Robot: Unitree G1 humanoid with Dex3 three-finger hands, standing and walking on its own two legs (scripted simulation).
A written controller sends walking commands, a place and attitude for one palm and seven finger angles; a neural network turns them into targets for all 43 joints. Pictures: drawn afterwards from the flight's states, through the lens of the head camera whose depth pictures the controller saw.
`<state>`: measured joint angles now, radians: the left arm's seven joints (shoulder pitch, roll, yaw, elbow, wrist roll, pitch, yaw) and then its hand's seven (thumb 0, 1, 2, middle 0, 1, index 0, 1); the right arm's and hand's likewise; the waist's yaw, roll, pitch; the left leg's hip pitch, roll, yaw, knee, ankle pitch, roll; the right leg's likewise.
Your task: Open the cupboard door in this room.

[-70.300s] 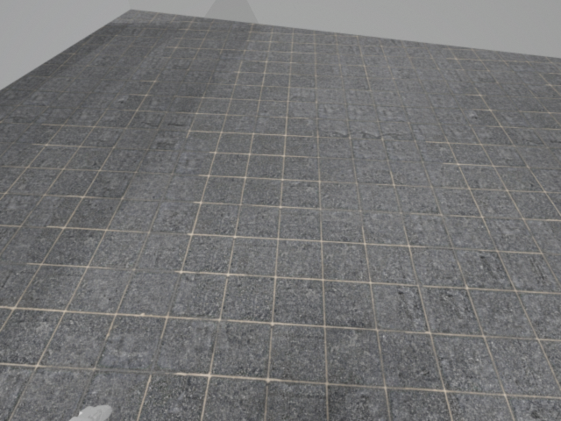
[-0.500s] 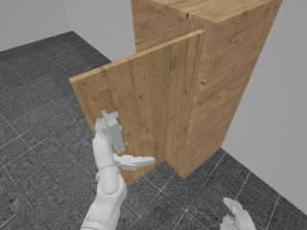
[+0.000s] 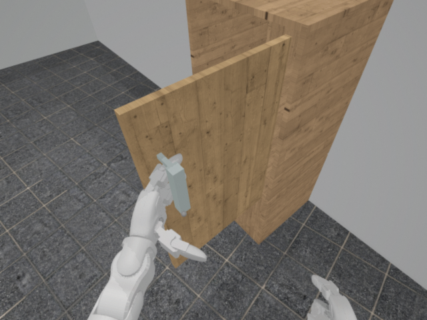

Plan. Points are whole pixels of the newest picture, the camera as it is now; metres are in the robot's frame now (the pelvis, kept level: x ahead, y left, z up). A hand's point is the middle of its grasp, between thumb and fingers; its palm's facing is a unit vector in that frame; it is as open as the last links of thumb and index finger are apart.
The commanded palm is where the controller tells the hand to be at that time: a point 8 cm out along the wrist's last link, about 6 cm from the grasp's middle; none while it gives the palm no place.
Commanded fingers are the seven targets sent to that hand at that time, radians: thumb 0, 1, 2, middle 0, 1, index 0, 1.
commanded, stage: slide the hand sideways off the handle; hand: left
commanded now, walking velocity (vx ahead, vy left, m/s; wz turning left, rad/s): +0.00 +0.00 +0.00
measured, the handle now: (172, 183) +0.35 +0.10 +0.09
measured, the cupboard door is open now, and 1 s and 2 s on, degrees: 91 89 89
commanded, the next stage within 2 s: draw the hand back to the body in 0.90 s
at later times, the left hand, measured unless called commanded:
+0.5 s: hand (155, 232) +0.25 +0.12 +0.08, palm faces -0.01 -1.00 -0.04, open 16.2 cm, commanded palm +0.22 +0.18 +0.08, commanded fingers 0.00 -0.50 0.30 -0.15 -0.30 -0.15 -0.30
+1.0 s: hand (114, 249) +0.22 +0.18 +0.08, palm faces +0.02 -1.00 -0.03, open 16.4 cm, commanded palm +0.19 +0.23 +0.08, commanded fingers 0.00 -0.50 0.30 -0.15 -0.30 -0.15 -0.30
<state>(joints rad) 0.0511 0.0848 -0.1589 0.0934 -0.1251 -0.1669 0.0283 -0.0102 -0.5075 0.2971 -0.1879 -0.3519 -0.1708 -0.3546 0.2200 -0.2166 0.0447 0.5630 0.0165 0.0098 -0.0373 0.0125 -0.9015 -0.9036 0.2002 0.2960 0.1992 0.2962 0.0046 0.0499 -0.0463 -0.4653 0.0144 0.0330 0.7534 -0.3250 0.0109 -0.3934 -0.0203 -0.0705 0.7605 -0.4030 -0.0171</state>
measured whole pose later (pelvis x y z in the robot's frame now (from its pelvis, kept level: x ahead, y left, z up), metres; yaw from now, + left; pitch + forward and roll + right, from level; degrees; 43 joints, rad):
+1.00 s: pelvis +0.02 -0.01 -0.01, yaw +1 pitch +5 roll -1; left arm 0.43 0.23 0.17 -0.12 -0.32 -0.25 -0.29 -0.01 -0.50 0.30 -0.15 -0.30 -0.15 -0.30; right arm 0.24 -0.25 0.02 0.53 0.03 -0.16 -0.07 0.01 -0.90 -0.90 0.20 0.30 0.20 0.30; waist 0.03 0.05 -0.07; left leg -0.54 0.03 0.00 0.83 -0.38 -0.01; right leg -0.45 0.00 -0.10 0.81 -0.45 -0.03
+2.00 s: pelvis +0.04 +0.01 +0.03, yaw -1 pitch -4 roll +0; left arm 0.49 0.32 0.25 -0.35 -0.05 -0.07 0.12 0.00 0.25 0.62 -0.18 -0.30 -0.18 -0.30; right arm 0.19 -0.22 0.04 0.64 -0.01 -0.10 -0.08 0.01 -0.90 -0.90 0.20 0.30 0.20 0.30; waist 0.07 0.05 0.02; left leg -0.12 0.00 0.05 0.42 -0.23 0.02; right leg -0.04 -0.01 -0.05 0.38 -0.27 0.00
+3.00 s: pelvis +0.01 +0.01 +0.03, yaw -2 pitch +0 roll -1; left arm 0.56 0.40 0.37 -0.44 -0.06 -0.12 0.11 0.02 0.89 0.90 -0.21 -0.31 -0.21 -0.30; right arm 0.16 -0.24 -0.01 0.57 0.02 0.02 -0.09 0.01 -0.90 -0.90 0.20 0.30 0.20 0.30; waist 0.02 0.05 0.03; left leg -0.25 0.03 0.06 0.45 -0.19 0.01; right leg -0.18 0.01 -0.04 0.41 -0.23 0.00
